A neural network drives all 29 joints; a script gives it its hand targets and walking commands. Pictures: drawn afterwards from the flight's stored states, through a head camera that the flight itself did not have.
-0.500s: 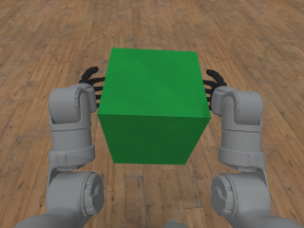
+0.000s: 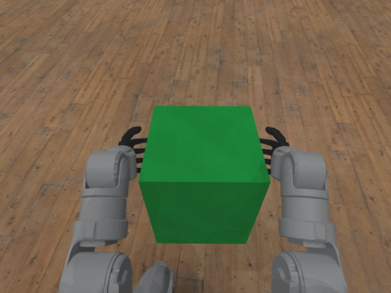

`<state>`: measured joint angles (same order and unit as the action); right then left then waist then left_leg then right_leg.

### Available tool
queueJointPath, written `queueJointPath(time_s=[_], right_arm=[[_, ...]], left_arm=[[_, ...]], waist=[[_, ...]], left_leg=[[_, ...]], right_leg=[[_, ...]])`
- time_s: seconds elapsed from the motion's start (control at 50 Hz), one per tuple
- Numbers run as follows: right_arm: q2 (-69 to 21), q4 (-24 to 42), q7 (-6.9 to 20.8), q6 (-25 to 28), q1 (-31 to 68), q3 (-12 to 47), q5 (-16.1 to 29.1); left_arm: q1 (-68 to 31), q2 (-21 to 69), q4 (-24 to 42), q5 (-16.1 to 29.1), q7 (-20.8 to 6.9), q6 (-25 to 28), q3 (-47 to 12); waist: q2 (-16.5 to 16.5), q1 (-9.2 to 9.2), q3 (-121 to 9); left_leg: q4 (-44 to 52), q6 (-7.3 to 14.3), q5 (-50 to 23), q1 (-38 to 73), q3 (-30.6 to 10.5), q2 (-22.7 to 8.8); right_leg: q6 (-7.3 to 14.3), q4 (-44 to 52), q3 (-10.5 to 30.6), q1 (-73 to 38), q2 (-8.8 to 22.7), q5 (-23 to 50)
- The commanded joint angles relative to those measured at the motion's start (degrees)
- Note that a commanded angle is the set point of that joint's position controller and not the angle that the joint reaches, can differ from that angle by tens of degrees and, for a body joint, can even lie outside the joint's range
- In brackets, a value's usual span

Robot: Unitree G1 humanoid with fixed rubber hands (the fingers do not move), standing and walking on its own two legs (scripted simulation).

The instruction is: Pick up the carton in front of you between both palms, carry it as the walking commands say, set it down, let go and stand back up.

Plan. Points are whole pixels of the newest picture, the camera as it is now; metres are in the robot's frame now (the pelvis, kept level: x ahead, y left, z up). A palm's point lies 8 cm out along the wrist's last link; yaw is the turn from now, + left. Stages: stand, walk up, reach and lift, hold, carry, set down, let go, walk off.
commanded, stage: carry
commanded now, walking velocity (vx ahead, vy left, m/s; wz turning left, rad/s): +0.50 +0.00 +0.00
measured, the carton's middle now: (201, 177) +0.37 +0.02 +0.00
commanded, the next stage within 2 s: none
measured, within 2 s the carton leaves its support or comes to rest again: neither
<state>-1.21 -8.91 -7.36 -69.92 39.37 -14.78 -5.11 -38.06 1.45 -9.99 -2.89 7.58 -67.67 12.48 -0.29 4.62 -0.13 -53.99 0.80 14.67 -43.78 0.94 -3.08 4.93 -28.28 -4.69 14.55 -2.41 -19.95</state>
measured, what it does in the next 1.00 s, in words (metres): walks ahead: left foot, then right foot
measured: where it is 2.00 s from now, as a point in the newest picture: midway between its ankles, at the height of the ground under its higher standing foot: (207, 122)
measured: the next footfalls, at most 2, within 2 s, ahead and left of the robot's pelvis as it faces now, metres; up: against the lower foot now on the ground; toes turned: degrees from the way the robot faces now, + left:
left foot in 0.14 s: +0.29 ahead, +0.11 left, +0.00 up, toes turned +4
right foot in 0.62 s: +0.57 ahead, -0.10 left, +0.00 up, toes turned -10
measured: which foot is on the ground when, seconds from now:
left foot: up 0.00-0.12, down 0.14-0.62, up 0.64-1.00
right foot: down 0.00-0.14, up 0.16-0.60, down 0.62-1.00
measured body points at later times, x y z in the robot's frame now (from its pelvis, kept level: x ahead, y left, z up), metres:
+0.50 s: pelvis +0.33 +0.03 +0.02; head +0.33 +0.05 +0.47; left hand +0.67 +0.17 +0.11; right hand +0.65 -0.14 +0.12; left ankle +0.25 +0.11 -0.73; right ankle +0.43 -0.11 -0.69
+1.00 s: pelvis +0.63 +0.00 +0.01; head +0.59 +0.00 +0.46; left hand +0.89 +0.16 +0.09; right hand +0.90 -0.14 +0.09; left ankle +0.77 +0.15 -0.70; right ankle +0.53 -0.09 -0.73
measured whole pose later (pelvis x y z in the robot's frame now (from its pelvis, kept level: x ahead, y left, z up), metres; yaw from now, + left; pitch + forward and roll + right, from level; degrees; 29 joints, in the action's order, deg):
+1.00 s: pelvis +0.63 +0.00 +0.01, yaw +1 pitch +4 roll +0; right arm -7.3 16.5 -4.6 -68.3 6.1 -5.5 -7.7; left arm -6.5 7.4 15.4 -6.7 5.2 -67.7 4.6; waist -0.2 0.9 -10.2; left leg -33.8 -1.0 5.7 -33.2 7.5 -6.0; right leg 0.9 -14.6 -10.5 1.8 1.5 -16.4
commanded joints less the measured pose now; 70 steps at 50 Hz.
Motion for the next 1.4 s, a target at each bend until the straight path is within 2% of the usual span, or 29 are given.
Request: queueJointPath(time_s=[0.0, 0.06, 0.1, 0.12, 0.14, 0.16, 0.18, 0.22, 0.24, 0.32, 0.42, 0.52, 0.58, 0.6, 0.62, 0.64, 0.66, 0.72, 0.76, 0.8, 1.0, 1.04, 1.08, 1.1, 1.12, 1.14, 1.2, 1.28, 1.38], right_arm=[[-64.8, 5.5, 10.9, 4.3, 37.1, 37.2, 21.4], [-62.7, 7.9, 11.4, 5.0, 35.9, 39.7, 22.3], [-61.1, 9.0, 11.7, 5.1, 34.4, 40.5, 23.2], [-59.9, 9.0, 12.0, 5.0, 33.3, 40.5, 23.5], [-57.1, 7.8, 12.2, 4.8, 33.3, 39.6, 22.7], [-57.5, 6.3, 12.3, 4.8, 31.2, 39.7, 23.4], [-58.4, 8.3, 12.7, 4.9, 32.1, 40.4, 24.3], [-60.7, 13.2, 13.4, 4.7, 37.7, 41.9, 27.1], [-61.6, 14.7, 13.6, 4.3, 39.2, 42.5, 28.2], [-62.3, 15.2, 15.0, 2.6, 35.0, 42.5, 28.8], [-63.2, 12.7, 17.4, 1.0, 23.9, 41.7, 25.3], [-62.8, 13.8, 18.4, 1.1, 14.9, 43.0, 22.4], [-61.5, 15.6, 18.1, 1.1, 9.5, 44.3, 21.0], [-61.1, 16.0, 18.0, 1.1, 7.0, 44.6, 20.7], [-60.3, 17.2, 18.1, 1.0, 5.7, 44.8, 20.5], [-62.1, 18.7, 18.2, 0.6, 6.7, 46.3, 21.5], [-62.8, 19.7, 18.4, 0.9, 6.3, 46.8, 21.8], [-64.8, 23.8, 18.4, 2.6, 3.4, 48.0, 22.1], [-64.6, 25.8, 17.8, 3.1, 1.5, 49.6, 22.0], [-64.3, 25.9, 17.4, 3.5, -2.3, 50.0, 21.4], [-56.6, 29.3, 16.8, 1.0, -5.1, 49.9, 21.4], [-54.9, 29.2, 16.8, 0.1, -5.4, 49.1, 21.3], [-53.2, 27.9, 16.8, -0.5, -5.8, 47.8, 21.1], [-52.0, 26.6, 16.8, -0.6, -5.8, 47.0, 20.7], [-52.1, 25.1, 16.8, -0.4, -5.1, 46.3, 20.6], [-53.4, 25.5, 16.8, -0.4, -4.6, 46.7, 21.4], [-58.3, 27.3, 17.2, 0.2, -1.1, 48.3, 23.0], [-60.1, 27.9, 18.3, 1.2, -1.3, 49.2, 23.9], [-57.4, 30.4, 18.6, 0.7, -2.7, 49.1, 24.1]], left_arm=[[-45.3, 68.7, 11.1, 27.9, -15.0, 2.4, -38.8], [-41.7, 65.9, 12.3, 27.1, -14.6, 3.4, -40.6], [-40.4, 63.8, 12.8, 26.5, -14.2, 3.4, -41.3], [-39.7, 62.3, 12.5, 25.5, -14.1, 3.2, -41.3], [-37.8, 63.2, 10.7, 25.5, -14.1, 2.5, -41.1], [-36.3, 61.1, 10.4, 25.0, -14.0, 2.1, -40.3], [-37.6, 61.4, 11.0, 25.0, -13.7, 2.0, -40.4], [-40.0, 61.8, 13.0, 24.8, -13.0, 1.9, -40.0], [-39.1, 61.6, 13.2, 24.0, -12.5, 1.7, -39.4], [-30.3, 61.1, 12.0, 19.8, -11.5, 0.6, -38.4], [-20.8, 63.3, 11.4, 17.0, -12.7, -0.4, -39.6], [-16.3, 64.8, 15.2, 18.8, -15.2, -0.9, -43.1], [-11.6, 63.8, 16.8, 19.3, -16.3, -1.2, -44.1], [-9.3, 63.5, 16.8, 19.3, -16.7, -1.2, -44.0], [-6.0, 62.6, 16.8, 18.8, -17.0, -1.2, -43.5], [-4.9, 61.6, 16.1, 17.8, -17.1, -0.7, -42.8], [-3.5, 63.1, 17.3, 18.3, -17.4, -0.5, -43.7], [-3.1, 67.2, 24.3, 20.2, -18.2, 0.5, -46.4], [-2.0, 66.5, 26.2, 21.0, -18.4, 1.1, -47.4], [1.3, 64.5, 26.7, 21.3, -18.6, 1.1, -47.5], [5.4, 56.1, 29.4, 19.3, -17.6, -1.0, -46.4], [5.2, 54.6, 29.5, 19.0, -17.3, -1.9, -46.3], [3.7, 52.9, 29.5, 18.8, -16.9, -2.7, -46.5], [1.9, 51.5, 30.2, 19.0, -16.7, -3.4, -46.5], [-0.6, 52.4, 31.3, 20.0, -16.7, -4.0, -47.1], [-2.0, 53.3, 30.3, 20.3, -16.7, -4.0, -47.6], [-1.3, 58.1, 28.0, 20.5, -17.0, -2.7, -47.1], [1.0, 60.5, 28.0, 18.4, -16.2, -1.1, -47.7], [3.3, 59.4, 30.2, 17.7, -15.4, -1.2, -47.4]], waist=[[6.7, -0.08, -26.6], [8.1, -1.02, -26.2], [7.9, -6.48, -31.5], [3.4, -8.24, -34.1], [-11.3, -6.10, -42.6], [-15.9, -7.72, -44.7], [-12.7, -7.88, -40.8], [-4.4, -7.73, -33.7], [-3.3, -7.10, -32.6], [-5.7, -5.89, -30.6], [-7.8, -5.69, -23.9], [-9.1, -6.05, -17.4], [-7.6, -4.78, -18.8], [-5.6, -4.15, -21.9], [2.5, -2.90, -25.5], [16.2, -2.99, -27.1], [15.0, -3.28, -24.3], [2.5, -3.81, -21.7], [5.1, -4.08, -21.4], [7.0, -4.02, -20.2], [8.7, -3.37, -10.7], [8.7, -3.69, -10.6], [4.6, -5.29, -16.2], [-3.6, -6.42, -19.5], [-19.2, -6.65, -23.6], [-17.0, -6.14, -22.6], [-2.7, -5.58, -21.7], [-6.7, -5.27, -20.0], [-6.7, -5.43, -15.6]], left_leg=[[11.1, 0.6, -8.8, 2.8, 4.8, 2.5], [24.2, 2.1, -16.0, 14.2, 8.9, 6.1], [31.2, 3.3, -21.6, 34.8, 10.2, 6.3], [27.6, 4.1, -24.7, 48.6, 1.0, -1.8], [23.3, 13.1, -41.0, 67.9, -24.4, -19.9], [27.5, 18.3, -29.5, 72.9, -34.4, -20.2], [28.3, 17.0, -24.0, 70.4, -29.8, -18.0], [29.8, 12.5, -28.2, 61.2, -21.9, -14.6], [31.4, 11.0, -26.4, 57.1, -19.3, -13.9], [35.8, 10.3, -27.1, 53.7, -12.7, -13.2], [38.8, 7.2, -31.7, 52.2, -3.9, -10.0], [38.4, 5.4, -35.4, 51.5, 1.3, -8.5], [27.5, 2.8, -38.6, 45.6, 6.2, -7.2], [20.0, 1.3, -34.0, 37.9, 8.0, -5.7], [6.0, -0.4, -16.4, 28.5, 9.1, -3.9], [-7.6, -2.0, 3.5, 9.7, 6.8, 3.9], [-15.2, -0.7, 13.9, 2.1, 1.4, 3.4], [-12.8, 0.1, 6.6, 4.5, -1.9, -3.6], [-5.6, -0.8, 2.2, 8.5, 0.3, -3.8], [1.0, -1.8, 0.4, 9.6, 2.4, -3.5], [24.3, -1.0, -11.7, 12.3, 9.2, -1.6], [27.1, -0.2, -9.3, 17.3, 11.5, -0.4], [27.9, 0.6, -4.8, 36.2, 13.8, 2.2], [33.1, 3.9, 4.6, 47.2, -4.1, -8.2], [39.3, 11.1, 4.6, 58.0, -27.2, -19.8], [41.0, 12.3, -3.5, 57.8, -29.8, -21.0], [39.5, 8.0, -9.1, 47.8, -15.2, -17.6], [45.5, 6.4, -0.5, 41.8, -5.3, -14.7], [46.8, 6.8, -7.4, 44.3, 1.0, -12.4]], right_leg=[[5.4, 2.4, 9.8, -22.6, 12.1, 45.4], [2.4, -1.3, 4.7, -22.0, 10.3, 53.6], [-1.2, -13.9, 0.2, -16.2, 9.0, 53.7], [-2.7, -23.3, 0.5, -4.7, 8.2, 36.3], [-5.1, -36.9, 2.4, 13.1, 2.4, -1.9], [-5.1, -47.9, 5.7, 23.6, -2.4, -12.9], [-4.3, -50.0, 6.8, 28.3, 0.7, -11.1], [-4.0, -43.3, 6.6, 29.2, 4.0, -5.6], [-4.2, -39.5, 6.5, 26.5, 5.1, -3.5], [-5.9, -27.2, 3.2, 23.2, 5.1, -1.8], [-7.0, -11.8, -1.5, 21.8, 4.7, 9.8], [-5.8, -0.9, -5.1, 17.7, 3.5, 16.7], [-4.0, 6.3, -9.4, 1.5, 0.8, 17.8], [-3.0, 4.8, -8.2, -11.0, 2.0, 14.4], [-0.9, 6.3, 7.9, -20.6, 13.4, 9.6], [7.5, 11.1, 32.4, -31.9, 25.7, 6.4], [9.5, 13.0, 35.9, -30.7, 26.8, 11.1], [4.5, 14.7, 20.5, -18.5, 22.6, 13.1], [2.4, 17.6, 13.0, -13.5, 20.0, 8.7], [2.8, 19.8, 9.2, -11.6, 19.0, 6.6], [1.0, 17.5, 0.2, -14.6, 16.6, 18.5], [0.0, 12.9, -1.0, -14.9, 16.4, 22.3], [-2.7, -3.5, -6.1, -7.7, 12.6, 29.7], [-6.0, -18.0, -7.4, 3.9, 8.7, 20.8], [-7.8, -33.8, -5.8, 18.9, 2.4, 0.3], [-6.3, -41.9, 1.1, 25.3, 3.1, -8.7], [-3.6, -40.3, 5.3, 24.5, 9.5, -1.3], [-5.1, -28.4, 1.7, 20.9, 9.6, 6.2], [-6.6, -12.1, -2.4, 22.6, 8.8, 13.8]])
